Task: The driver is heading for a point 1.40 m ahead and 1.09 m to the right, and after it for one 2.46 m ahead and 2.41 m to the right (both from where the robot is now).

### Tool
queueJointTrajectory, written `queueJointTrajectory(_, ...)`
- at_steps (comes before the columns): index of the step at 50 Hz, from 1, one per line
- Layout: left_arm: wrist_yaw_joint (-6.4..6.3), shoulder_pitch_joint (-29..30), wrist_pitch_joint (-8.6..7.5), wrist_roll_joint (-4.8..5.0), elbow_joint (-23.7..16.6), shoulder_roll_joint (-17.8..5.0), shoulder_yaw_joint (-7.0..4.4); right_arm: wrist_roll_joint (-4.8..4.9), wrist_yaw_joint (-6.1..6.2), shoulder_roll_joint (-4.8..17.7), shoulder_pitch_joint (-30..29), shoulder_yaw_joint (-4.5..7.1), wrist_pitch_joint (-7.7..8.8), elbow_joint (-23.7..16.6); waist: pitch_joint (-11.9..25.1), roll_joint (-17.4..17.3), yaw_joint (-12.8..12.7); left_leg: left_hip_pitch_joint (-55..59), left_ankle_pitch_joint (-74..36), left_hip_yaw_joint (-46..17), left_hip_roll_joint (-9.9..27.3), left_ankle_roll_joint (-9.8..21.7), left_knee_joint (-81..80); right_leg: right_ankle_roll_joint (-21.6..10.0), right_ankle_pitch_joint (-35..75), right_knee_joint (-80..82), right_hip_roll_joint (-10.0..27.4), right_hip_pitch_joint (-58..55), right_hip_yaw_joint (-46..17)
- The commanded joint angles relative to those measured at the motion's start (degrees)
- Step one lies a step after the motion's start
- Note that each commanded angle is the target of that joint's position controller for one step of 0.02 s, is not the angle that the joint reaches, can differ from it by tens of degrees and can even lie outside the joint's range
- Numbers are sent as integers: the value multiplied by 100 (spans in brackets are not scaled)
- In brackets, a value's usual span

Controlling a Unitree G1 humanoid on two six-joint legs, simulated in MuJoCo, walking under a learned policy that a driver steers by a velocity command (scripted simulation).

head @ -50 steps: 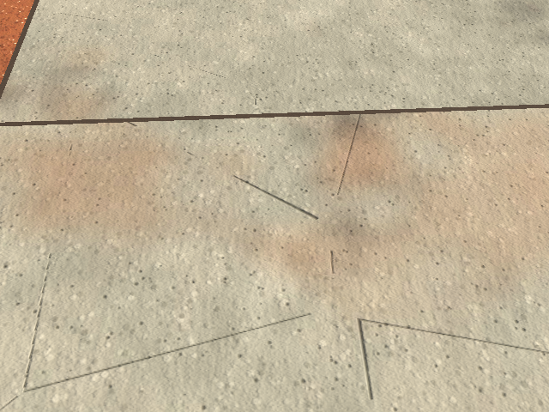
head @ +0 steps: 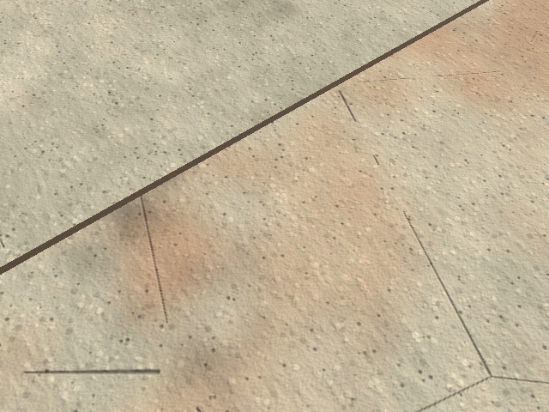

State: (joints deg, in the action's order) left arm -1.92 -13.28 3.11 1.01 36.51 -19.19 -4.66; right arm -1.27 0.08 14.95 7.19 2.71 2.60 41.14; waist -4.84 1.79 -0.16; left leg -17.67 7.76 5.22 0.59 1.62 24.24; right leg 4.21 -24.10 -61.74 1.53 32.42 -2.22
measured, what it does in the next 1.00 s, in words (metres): steps on the spot, turning right: right foot, then left foot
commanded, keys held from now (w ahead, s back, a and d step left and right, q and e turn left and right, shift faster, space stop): e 1.00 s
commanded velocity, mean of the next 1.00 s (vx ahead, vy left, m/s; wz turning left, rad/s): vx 0.03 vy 0.00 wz -0.60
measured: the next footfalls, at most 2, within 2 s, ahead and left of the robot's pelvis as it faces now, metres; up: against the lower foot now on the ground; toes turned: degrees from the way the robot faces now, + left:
right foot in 0.22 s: +0.10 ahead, -0.15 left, +0.00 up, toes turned -10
left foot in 0.68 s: +0.16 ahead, +0.07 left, +0.00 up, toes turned -29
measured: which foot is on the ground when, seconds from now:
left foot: down 0.00-0.22, up 0.24-0.66, down 0.68-1.00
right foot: up 0.00-0.20, down 0.22-0.70, up 0.72-1.00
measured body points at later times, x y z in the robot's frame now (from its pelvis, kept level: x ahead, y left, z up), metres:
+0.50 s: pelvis +0.05 -0.05 +0.00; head +0.09 -0.09 +0.45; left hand +0.29 +0.19 -0.06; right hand +0.14 -0.37 -0.11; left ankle +0.11 +0.11 -0.68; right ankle +0.06 -0.14 -0.74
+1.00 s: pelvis +0.06 -0.02 +0.00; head +0.10 -0.04 +0.45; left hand +0.35 +0.13 -0.09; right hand +0.02 -0.33 -0.10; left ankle +0.12 +0.09 -0.74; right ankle -0.02 -0.14 -0.69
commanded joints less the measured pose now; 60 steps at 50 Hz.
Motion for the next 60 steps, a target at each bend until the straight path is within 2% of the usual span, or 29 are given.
queueJointTrajectory(1, 51, -261, -16, -30, -392, -255, -59, 60, 74, 1017, -309, 297, -1, -323, 1127, -849, -43, 806, -2220, -843, 1678, 1248, -864, -11, 613, 618, 272, -363, -23)
queueJointTrajectory(7, 236, 302, 57, -23, -669, -393, -114, 200, 17, 1275, -278, 382, -160, -160, 865, -918, 106, 928, -1125, -441, 1806, 1019, -762, -290, 772, 1974, 191, -917, 338)
queueJointTrajectory(10, 276, 110, 55, -38, -642, -451, -198, 335, 1, 1249, -216, 389, -205, -43, 872, -798, -74, 912, -815, -140, 1651, 569, -11, -616, 1420, 3304, -61, -1699, 543)
queueJointTrajectory(11, 213, -154, 42, -51, -583, -730, -305, 277, -23, 1044, 122, 340, -209, 97, 975, -310, -116, 476, -352, 171, 1336, 175, 719, -855, 2413, 3802, 56, -2450, 145)
queueJointTrajectory(12, 92, -379, 18, -80, -673, -1478, -475, -29, -54, 687, 181, 211, -197, -98, 1134, 1438, 23, -1055, 1935, 705, 538, -413, 2583, -1537, 4704, 3867, 1498, -3519, -1863)
queueJointTrajectory(13, 121, -311, -94, -222, -794, -1463, -413, -32, -6, 770, -223, 216, -193, -287, 1332, 1431, -242, -1976, 3207, -193, -47, -630, 3928, -2589, 4891, 3996, 2127, -3385, -2829)
queueJointTrajectory(14, 171, -318, -213, -228, -740, -1198, -343, 90, 15, 985, -454, 283, -209, -288, 1345, 773, -364, -2079, 2939, -668, 68, -580, 4426, -2505, 4723, 4049, 1847, -3295, -2395)
queueJointTrajectory(15, 164, -109, -290, -157, -683, -1060, -299, 160, 41, 988, -425, 300, -224, -268, 1195, 570, -202, -2122, 2471, -786, 166, -506, 4403, -2174, 4418, 3996, 1530, -3182, -1945)
queueJointTrajectory(16, 144, 117, -297, -71, -695, -918, -262, 119, 93, 982, -363, 313, -234, -185, 1153, 340, -105, -2128, 2106, -850, 237, -497, 4185, -1907, 4093, 3977, 1308, -3105, -1737)
queueJointTrajectory(17, 111, 321, -267, -19, -724, -848, -219, 81, 121, 1036, -354, 335, -252, -188, 1096, 418, -18, -1973, 1851, -862, 235, -531, 4051, -1811, 4074, 3996, 1197, -2910, -1623)
queueJointTrajectory(19, 66, 436, -226, -85, -770, -831, -187, 105, 100, 956, -217, 324, -260, -150, 1212, 524, 94, -1593, 1523, -809, 64, -614, 3949, -1818, 4199, 4026, 1029, -2676, -1533)
queueJointTrajectory(24, 2, 390, -167, -72, -729, -936, -236, 132, 84, 762, -374, 247, -275, -201, 1181, 571, -26, -1189, 1319, -922, -100, -702, 2582, -1811, 3332, 4000, 895, -2549, -1817)
queueJointTrajectory(30, 74, 504, -99, -51, -718, -943, -249, 179, -11, 818, -345, 277, -205, -275, 1066, 746, -90, -531, 1399, -1018, -282, -549, 1495, -1741, 2673, 3911, 772, -2253, -2562)
queueJointTrajectory(33, 59, 719, -50, 42, -738, -882, -232, 166, -68, 802, 56, 318, -131, -193, 1085, 722, 171, 257, 595, -899, -301, -350, 91, -1456, 2556, 3608, 494, -2073, -2679)
queueJointTrajectory(34, 37, 647, -45, 56, -734, -760, -200, 117, -52, 964, 243, 375, -126, -149, 1133, 509, 196, 843, 16, -1090, 82, -184, -336, -1184, 1931, 3338, 253, -1685, -2499)
queueJointTrajectory(35, 41, 316, -48, -17, -698, -435, -119, 29, -7, 1343, 302, 448, -165, -207, 1242, -686, -16, 1468, -601, -2154, 1302, 278, -566, -812, 131, 2152, -370, -935, -1691)
queueJointTrajectory(36, 20, 380, -99, 29, -836, -696, -216, -136, -18, 1578, 187, 487, -176, -199, 785, -1907, -72, 1030, -1279, -3432, 2178, 1250, -835, -490, -1301, 1049, -1017, 78, -764)
queueJointTrajectory(37, 11, 200, -127, -63, -688, -1119, -356, -103, 13, 1267, -103, 405, -144, -368, 714, -1331, -116, 847, -1281, -3231, 2292, 1460, -813, -283, -1080, -40, -582, 89, -863)
queueJointTrajectory(38, 26, 116, -99, -15, -536, -1190, -418, -45, 61, 987, -374, 327, -146, -429, 636, -1039, -210, 738, -1122, -2618, 1924, 1212, -724, -198, -697, -423, -522, 65, -790)
queueJointTrajectory(40, 7, -3, 14, -14, -383, -878, -368, 101, 130, 839, -515, 279, -171, -477, 491, -914, -171, 900, -938, -1895, 1477, 952, -631, 18, -140, -888, -442, 305, -651)
queueJointTrajectory(43, 57, 379, 15, 68, -555, -544, -247, 52, 208, 893, -154, 279, -262, -421, 498, -1048, 104, 1282, -1220, -1316, 1312, 1037, -674, 178, 160, -360, -277, 433, -222)
queueJointTrajectory(47, 140, 662, -10, 2, -741, -354, -122, 71, 187, 1190, 52, 394, -351, -371, 766, -1164, 320, 1670, -1603, -1035, 1566, 1130, -589, 203, 33, 866, 31, -35, 73)
queueJointTrajectory(52, 246, 414, 40, 23, -730, -468, -161, 237, 69, 1398, -23, 479, -356, -318, 829, -1275, 191, 1401, -1771, -702, 1739, 965, -316, -98, 371, 2334, -33, -1081, 505)
queueJointTrajectory(54, 260, 6, 57, 13, -589, -500, -230, 355, 61, 1284, -66, 453, -324, -261, 882, -1085, -90, 1032, -1352, -379, 1592, 569, 279, -436, 1316, 3550, -203, -1971, 621)
queueJointTrajectory(55, 204, -258, 49, 6, -526, -760, -333, 292, 32, 1025, 290, 385, -291, -124, 1005, -410, -136, 375, -563, 44, 1285, 126, 1108, -681, 2306, 4017, -42, -2871, 130)
queueJointTrajectory(56, 95, -452, 10, -12, -636, -1528, -490, -94, 6, 531, 239, 203, -279, -393, 1107, 1581, 11, -1458, 2650, 454, 492, -505, 3042, -1424, 4742, 3952, 1573, -3952, -2134)
queueJointTrajectory(57, 170, -396, -145, -228, -750, -1457, -419, -15, 70, 769, -302, 262, -260, -584, 1365, 1297, -350, -1986, 3304, -493, 22, -621, 4157, -2522, 4865, 4027, 2183, -3368, -2878)
queueJointTrajectory(58, 212, -260, -267, -250, -692, -1216, -351, 120, 112, 989, -469, 332, -284, -584, 1191, 748, -363, -2033, 2929, -786, 154, -561, 4537, -2415, 4249, 4161, 1874, -3160, -2397)
queueJointTrajectory(60, 150, 244, -316, -62, -626, -881, -247, 111, 183, 1043, -344, 388, -310, -445, 867, 433, -91, -2047, 1982, -915, 303, -484, 4254, -1795, 3232, 4186, 1255, -2903, -1766)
